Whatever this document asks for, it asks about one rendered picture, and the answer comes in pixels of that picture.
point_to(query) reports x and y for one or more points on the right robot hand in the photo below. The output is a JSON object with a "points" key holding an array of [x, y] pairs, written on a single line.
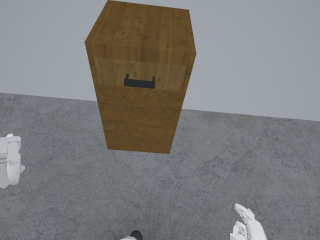
{"points": [[253, 229]]}

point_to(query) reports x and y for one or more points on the cabinet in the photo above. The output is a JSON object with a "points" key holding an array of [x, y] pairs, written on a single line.
{"points": [[133, 118]]}

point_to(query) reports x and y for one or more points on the drawer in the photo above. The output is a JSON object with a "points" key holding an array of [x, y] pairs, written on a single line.
{"points": [[114, 71]]}

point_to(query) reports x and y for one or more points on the left robot hand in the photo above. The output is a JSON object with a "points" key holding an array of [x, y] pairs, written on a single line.
{"points": [[10, 160]]}

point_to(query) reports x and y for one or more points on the handle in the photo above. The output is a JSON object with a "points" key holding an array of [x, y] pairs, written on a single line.
{"points": [[139, 83]]}

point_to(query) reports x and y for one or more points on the left robot foot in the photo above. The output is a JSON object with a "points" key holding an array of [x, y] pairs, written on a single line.
{"points": [[136, 234]]}

